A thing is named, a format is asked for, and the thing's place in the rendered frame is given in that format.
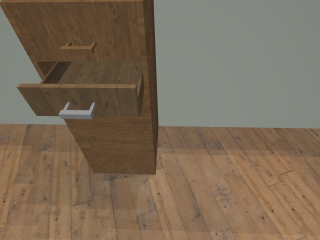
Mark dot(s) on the handle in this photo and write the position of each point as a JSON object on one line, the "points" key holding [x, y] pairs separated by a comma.
{"points": [[77, 114], [77, 50]]}

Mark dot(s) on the drawer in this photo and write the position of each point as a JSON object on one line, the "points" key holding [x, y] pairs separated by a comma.
{"points": [[116, 87]]}

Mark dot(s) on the cabinet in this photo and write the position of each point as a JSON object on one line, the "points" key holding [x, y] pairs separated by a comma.
{"points": [[119, 31]]}

